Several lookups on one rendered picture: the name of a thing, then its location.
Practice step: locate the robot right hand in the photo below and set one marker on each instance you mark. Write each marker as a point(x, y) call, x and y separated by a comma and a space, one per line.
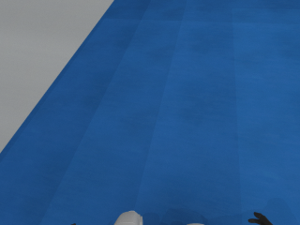
point(260, 219)

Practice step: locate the left robot thigh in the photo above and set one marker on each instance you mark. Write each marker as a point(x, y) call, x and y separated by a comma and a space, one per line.
point(129, 218)

